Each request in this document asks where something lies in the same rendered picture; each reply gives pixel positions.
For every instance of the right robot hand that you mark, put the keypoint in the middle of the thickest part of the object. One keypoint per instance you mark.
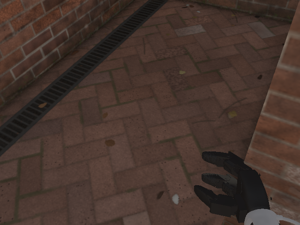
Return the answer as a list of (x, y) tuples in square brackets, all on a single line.
[(244, 195)]

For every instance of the robot right forearm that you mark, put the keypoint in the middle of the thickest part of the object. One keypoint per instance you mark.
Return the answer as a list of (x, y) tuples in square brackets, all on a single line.
[(261, 217)]

